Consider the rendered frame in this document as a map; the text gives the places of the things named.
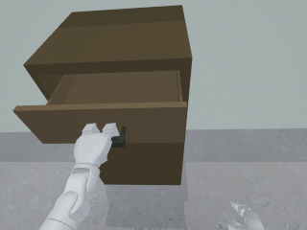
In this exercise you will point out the cabinet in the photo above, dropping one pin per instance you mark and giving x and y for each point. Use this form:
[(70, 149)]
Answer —
[(121, 41)]

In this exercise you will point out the robot right hand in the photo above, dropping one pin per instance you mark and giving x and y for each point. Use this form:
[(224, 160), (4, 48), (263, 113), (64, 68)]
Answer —
[(250, 219)]

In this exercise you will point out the handle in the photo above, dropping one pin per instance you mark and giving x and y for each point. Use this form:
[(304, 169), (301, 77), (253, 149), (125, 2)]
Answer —
[(117, 141)]

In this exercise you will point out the robot left forearm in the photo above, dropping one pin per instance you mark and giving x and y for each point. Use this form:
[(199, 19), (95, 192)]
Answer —
[(73, 206)]

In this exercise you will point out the robot left hand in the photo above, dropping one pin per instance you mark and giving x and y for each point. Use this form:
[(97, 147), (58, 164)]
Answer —
[(93, 146)]

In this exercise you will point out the drawer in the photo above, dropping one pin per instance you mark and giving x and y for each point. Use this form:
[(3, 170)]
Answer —
[(149, 104)]

